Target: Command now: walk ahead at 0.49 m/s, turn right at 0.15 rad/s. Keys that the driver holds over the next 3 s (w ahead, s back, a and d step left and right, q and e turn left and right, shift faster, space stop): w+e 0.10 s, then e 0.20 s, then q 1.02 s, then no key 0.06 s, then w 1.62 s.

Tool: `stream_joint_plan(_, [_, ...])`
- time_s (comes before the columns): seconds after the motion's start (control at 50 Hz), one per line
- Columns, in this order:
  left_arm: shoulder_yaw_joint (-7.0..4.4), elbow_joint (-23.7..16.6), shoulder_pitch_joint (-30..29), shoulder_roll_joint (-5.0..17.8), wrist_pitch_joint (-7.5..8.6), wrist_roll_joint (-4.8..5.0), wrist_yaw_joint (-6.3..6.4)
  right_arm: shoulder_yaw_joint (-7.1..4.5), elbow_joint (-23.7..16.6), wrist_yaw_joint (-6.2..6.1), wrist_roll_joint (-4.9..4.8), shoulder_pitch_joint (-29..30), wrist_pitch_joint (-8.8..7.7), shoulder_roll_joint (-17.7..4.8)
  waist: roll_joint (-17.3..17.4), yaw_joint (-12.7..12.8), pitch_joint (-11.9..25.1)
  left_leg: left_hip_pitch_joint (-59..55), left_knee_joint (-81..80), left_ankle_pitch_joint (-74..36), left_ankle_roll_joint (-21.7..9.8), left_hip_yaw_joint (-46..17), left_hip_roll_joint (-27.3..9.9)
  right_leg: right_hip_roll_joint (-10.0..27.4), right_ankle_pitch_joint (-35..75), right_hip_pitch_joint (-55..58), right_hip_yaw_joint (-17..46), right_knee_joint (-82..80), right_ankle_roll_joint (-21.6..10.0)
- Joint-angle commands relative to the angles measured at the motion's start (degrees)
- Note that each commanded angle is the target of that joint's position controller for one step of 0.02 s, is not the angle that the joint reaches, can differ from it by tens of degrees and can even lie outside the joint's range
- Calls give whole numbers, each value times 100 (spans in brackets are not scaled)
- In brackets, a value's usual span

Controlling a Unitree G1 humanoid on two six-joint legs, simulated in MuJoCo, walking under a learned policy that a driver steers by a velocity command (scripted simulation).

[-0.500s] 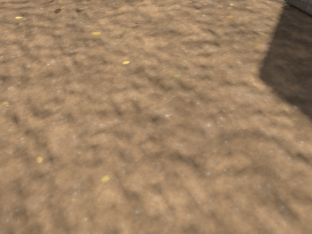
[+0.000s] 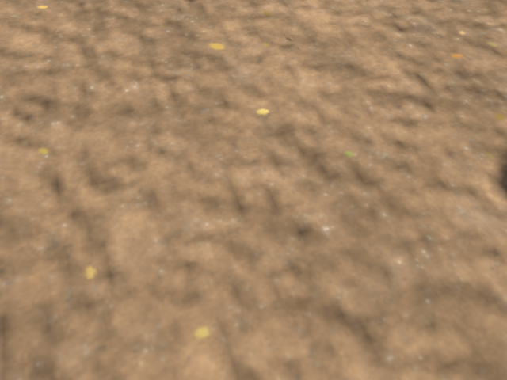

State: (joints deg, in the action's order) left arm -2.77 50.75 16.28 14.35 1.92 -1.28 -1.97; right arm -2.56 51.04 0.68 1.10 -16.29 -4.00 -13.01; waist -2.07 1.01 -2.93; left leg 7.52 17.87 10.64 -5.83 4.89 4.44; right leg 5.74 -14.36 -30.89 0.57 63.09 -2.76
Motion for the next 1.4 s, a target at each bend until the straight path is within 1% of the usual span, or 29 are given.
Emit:
stream_joint_plan(0.02, [-95,-149,138,292,-81,8,-50,-126,-133,-44,-8,-256,-177,-640,603,-27,-147,-83,-1205,-1258,-318,-763,-1548,31,598,-637,211,-88,35])
stream_joint_plan(0.1, [-73,-348,-533,248,-45,-1,-65,-50,2,-74,-9,-456,-225,-535,522,-116,-334,-360,-1233,-1913,-155,-227,-1497,-155,1380,-1006,144,-987,44])
stream_joint_plan(0.18, [84,-602,-1177,6,20,-72,-112,22,158,-211,-60,-625,-211,-528,483,-242,-395,-548,-700,-4135,21,444,-1437,-377,1779,-392,-682,-2324,-30])
stream_joint_plan(0.22, [89,-624,-1055,57,33,-86,-110,7,245,-286,-51,-740,-173,-671,610,-204,-173,-925,-108,-5227,133,542,-1476,-657,1524,4,-912,-2666,-164])
stream_joint_plan(0.26, [22,-435,-259,253,39,-114,-69,-62,218,-379,-32,-564,-109,-888,856,120,246,-1082,996,-6285,236,575,-1556,-988,967,720,-987,-2735,-384])
stream_joint_plan(0.3, [-135,-133,923,590,150,-190,14,-118,66,-366,-87,-186,-31,-1019,651,734,844,-619,3237,-4869,298,623,-1377,-1006,1678,2074,-599,-3783,-731])
stream_joint_plan(0.32, [-244,-135,1014,1048,195,-190,91,-35,-93,-304,-115,-428,-51,-662,-287,584,1303,670,5085,-822,378,702,-761,260,4598,3372,645,-3432,-1114])
stream_joint_plan(0.34, [-316,-258,818,1419,173,-80,126,84,-153,-267,-275,-1392,-3,-147,-997,-34,2382,2182,6818,2754,495,-161,-19,1987,7843,4947,2844,-3071,-2321])
stream_joint_plan(0.36, [-280,-350,648,1060,82,197,172,35,53,-258,-85,-1192,95,-492,167,213,2566,2061,6641,1978,489,-825,-348,1787,6342,4237,2411,-3635,-2344])
stream_joint_plan(0.4, [-5,-391,-228,255,11,147,244,30,5,-218,-34,-600,160,-483,375,-99,810,2059,5700,1605,506,-757,-671,1246,3826,2396,1462,-4529,-1743])
stream_joint_plan(0.44, [90,-254,-264,119,46,65,298,27,167,-192,79,-735,393,-399,186,-252,382,1178,4923,1279,541,-750,-703,852,3498,1290,650,-4899,-1293])
stream_joint_plan(0.48, [75,-181,-293,291,113,-29,296,48,302,-171,25,-962,505,-226,76,-369,483,842,4520,1102,559,-699,-586,693,3619,1122,211,-4915,-1155])
stream_joint_plan(0.52, [26,-206,-388,483,130,-15,292,5,261,-173,6,-807,542,-288,-80,-361,555,1105,4177,1040,593,-640,-558,692,3388,1414,42,-4886,-1090])
stream_joint_plan(0.6, [-24,-234,-363,538,-5,17,360,-54,45,-154,43,-212,618,-355,-325,-149,461,1606,3546,921,658,-518,-700,765,1405,1777,11,-5060,-1028])
stream_joint_plan(0.66, [-69,-228,-286,582,-90,5,419,-72,-117,-125,45,48,654,-323,-313,-40,388,1749,3220,1099,674,-404,-730,952,756,1966,78,-5065,-1118])
stream_joint_plan(0.78, [-161,-232,-303,732,-204,-29,450,-96,-353,-90,-5,59,630,-251,-393,-8,520,1425,2457,1537,513,-111,-594,1260,1457,2287,-36,-4519,-1150])
stream_joint_plan(0.84, [-232,-214,-366,875,-281,-12,448,-99,-395,-56,-23,-239,523,-251,-249,-252,601,553,916,517,296,-91,-477,1161,1583,2012,-439,-3767,-631])
stream_joint_plan(0.86, [-226,-205,-223,751,-311,-31,406,-174,-418,-77,21,-273,469,-566,377,-232,480,242,10,196,145,-850,-838,857,825,1570,-784,-3033,-181])
stream_joint_plan(0.88, [-112,-532,-246,252,-329,25,357,-367,-576,-127,72,-220,449,-1395,1932,-68,386,-253,-221,-1699,-471,-3071,-2429,-163,-1339,132,-1267,-1765,344])
stream_joint_plan(0.9, [-113,-661,-912,409,-407,18,438,-432,-446,-154,67,-628,467,-1452,1470,-508,125,8,-133,-2973,-1144,-3119,-2677,-561,-2158,-272,-568,-799,415])
stream_joint_plan(0.92, [-118,-639,-817,419,-456,36,427,-397,-426,-185,30,-590,483,-1263,930,-317,153,-2,-5,-3050,-1197,-2630,-2355,-469,-1845,-306,-206,-304,433])
stream_joint_plan(0.94, [-129,-574,-718,439,-439,79,398,-355,-505,-198,-15,-189,511,-1100,760,-138,107,19,14,-2769,-987,-2232,-1965,-421,-1352,-345,-58,-240,416])
stream_joint_plan(1.0, [-202,-501,-511,654,-390,-47,331,-284,-759,-181,-98,307,527,-861,824,-8,502,-378,179,-3300,-764,-1850,-1477,-485,-738,-331,-38,38,459])
stream_joint_plan(1.04, [-193,-569,-546,596,-408,-3,314,-312,-746,-161,-111,119,493,-940,669,-70,626,-582,227,-3381,-797,-1926,-1475,-472,-659,-384,15,27,526])
stream_joint_plan(1.14, [-163,-794,-822,589,-461,34,359,-372,-747,-182,-55,-159,505,-1131,846,-268,491,-733,228,-2776,-859,-2402,-1477,-481,-791,-475,112,-761,596])
stream_joint_plan(1.28, [-110,-1064,-928,620,-399,87,393,-439,-920,-101,10,67,567,-1326,872,-285,531,-100,385,-2342,-828,-3007,-1359,-694,-933,383,207,-1657,442])
stream_joint_plan(1.36, [-78,-1075,-489,627,-319,141,429,-439,-1000,-62,-8,443,607,-1314,949,-70,629,235,604,-2366,-514,-3242,-1178,-825,-747,1409,170,-2830,279])
stream_joint_plan(1.38, [-63,-1014,-249,573,-285,122,449,-416,-1014,-73,-53,589,624,-1260,884,101,617,476,744,-1975,-291,-3174,-994,-829,-190,1944,101,-3655,238])
stream_joint_plan(1.4, [-73,-976,-60,653,-231,43,476,-358,-1021,-95,-92,543,619,-1084,577,161,715,952,966,-536,-21,-3005,-687,-525,-16,2623,365,-4424,144])
